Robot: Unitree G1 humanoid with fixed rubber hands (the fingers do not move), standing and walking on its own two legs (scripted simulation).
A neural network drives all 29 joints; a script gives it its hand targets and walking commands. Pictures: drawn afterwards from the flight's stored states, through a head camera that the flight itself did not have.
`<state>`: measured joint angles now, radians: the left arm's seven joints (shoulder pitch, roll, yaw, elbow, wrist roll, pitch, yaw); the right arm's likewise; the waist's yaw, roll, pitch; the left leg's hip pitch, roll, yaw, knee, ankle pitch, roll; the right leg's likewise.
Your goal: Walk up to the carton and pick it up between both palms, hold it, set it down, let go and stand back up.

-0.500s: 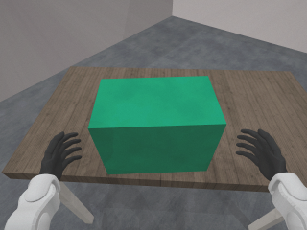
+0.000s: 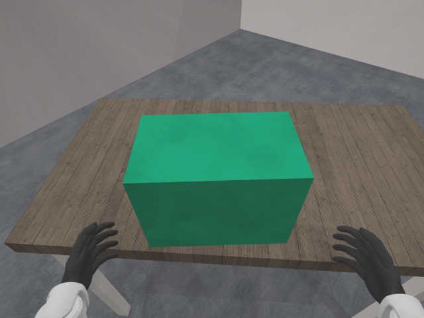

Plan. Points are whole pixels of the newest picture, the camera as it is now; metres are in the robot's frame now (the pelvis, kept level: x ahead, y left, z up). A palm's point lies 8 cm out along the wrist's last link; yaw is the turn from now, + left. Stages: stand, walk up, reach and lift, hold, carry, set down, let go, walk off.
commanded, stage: set down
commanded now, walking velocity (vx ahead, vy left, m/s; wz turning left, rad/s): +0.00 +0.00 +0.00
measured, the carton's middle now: (216, 181) +0.37 +0.05 +0.07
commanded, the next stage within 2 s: let go in 0.92 s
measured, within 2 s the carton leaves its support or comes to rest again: neither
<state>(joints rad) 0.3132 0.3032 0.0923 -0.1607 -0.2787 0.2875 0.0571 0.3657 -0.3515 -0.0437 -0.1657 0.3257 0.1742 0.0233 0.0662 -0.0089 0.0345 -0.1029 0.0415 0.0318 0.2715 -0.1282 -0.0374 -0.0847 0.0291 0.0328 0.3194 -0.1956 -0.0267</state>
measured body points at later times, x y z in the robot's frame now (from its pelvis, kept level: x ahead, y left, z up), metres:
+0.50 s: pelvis +0.00 +0.02 +0.00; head +0.00 +0.01 +0.45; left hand +0.19 +0.27 +0.01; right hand +0.21 -0.22 +0.02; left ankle +0.01 +0.14 -0.75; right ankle -0.01 -0.10 -0.75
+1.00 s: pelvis -0.05 +0.04 -0.01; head -0.11 +0.03 +0.44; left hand +0.19 +0.27 +0.02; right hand +0.21 -0.21 +0.02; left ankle +0.01 +0.14 -0.75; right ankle -0.01 -0.10 -0.75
